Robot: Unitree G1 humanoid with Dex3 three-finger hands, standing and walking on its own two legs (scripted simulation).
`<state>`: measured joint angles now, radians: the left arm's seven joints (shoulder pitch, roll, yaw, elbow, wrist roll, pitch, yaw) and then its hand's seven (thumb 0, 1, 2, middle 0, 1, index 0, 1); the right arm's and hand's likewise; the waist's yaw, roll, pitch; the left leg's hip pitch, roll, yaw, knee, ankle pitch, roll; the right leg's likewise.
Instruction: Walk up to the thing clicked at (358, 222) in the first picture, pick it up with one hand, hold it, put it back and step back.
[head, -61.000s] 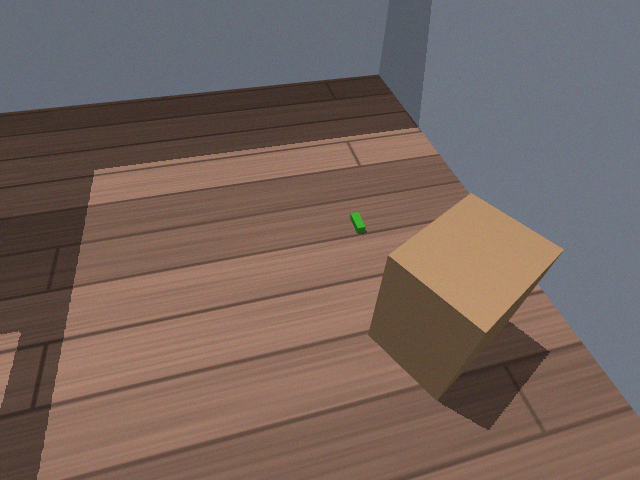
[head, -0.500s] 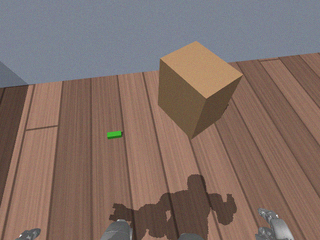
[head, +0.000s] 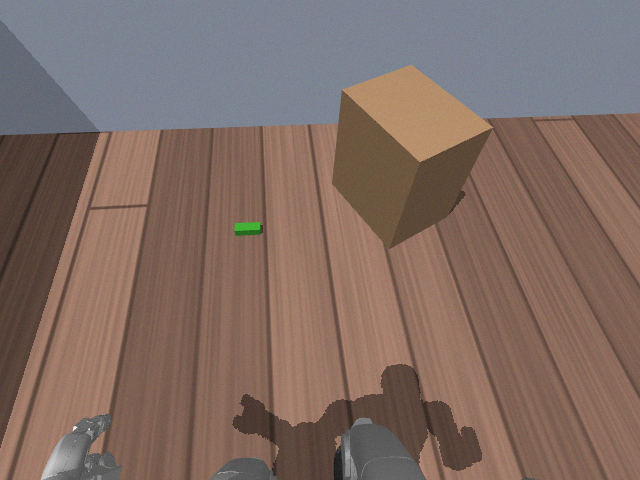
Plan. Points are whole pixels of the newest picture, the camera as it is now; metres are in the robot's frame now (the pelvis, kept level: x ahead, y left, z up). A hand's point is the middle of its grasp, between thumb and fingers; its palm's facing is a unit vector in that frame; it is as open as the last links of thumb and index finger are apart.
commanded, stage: step back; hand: left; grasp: from above
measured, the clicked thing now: (247, 228) +0.97 +0.25 -0.74
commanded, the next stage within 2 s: stand in 1.42 s
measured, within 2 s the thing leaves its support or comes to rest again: neither
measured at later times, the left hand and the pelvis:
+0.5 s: hand out of the picture -0.09 +0.26 -0.11, palm faces +0.00 -0.87 -0.49, open 7.4 cm; pelvis -0.14 -0.02 +0.01, yaw -1 degrees
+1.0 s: hand out of the picture -0.06 +0.24 -0.13, palm faces +0.02 -0.91 -0.41, open 7.4 cm; pelvis -0.12 -0.03 +0.01, yaw +0 degrees
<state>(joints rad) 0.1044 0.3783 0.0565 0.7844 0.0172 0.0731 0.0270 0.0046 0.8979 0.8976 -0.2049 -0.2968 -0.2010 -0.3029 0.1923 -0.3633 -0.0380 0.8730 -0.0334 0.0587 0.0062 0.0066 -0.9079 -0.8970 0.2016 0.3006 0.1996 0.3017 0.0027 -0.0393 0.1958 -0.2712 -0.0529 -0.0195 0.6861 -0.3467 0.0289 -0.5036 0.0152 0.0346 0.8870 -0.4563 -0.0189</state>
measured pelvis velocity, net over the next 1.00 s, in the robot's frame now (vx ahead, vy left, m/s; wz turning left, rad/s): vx -0.12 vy -0.03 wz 0.00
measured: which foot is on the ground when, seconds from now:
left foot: down 0.00-0.26, up 0.28-0.56, down 0.58-0.90, up 0.92-1.00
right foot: up 0.00-0.22, down 0.24-0.62, up 0.64-0.84, down 0.86-1.00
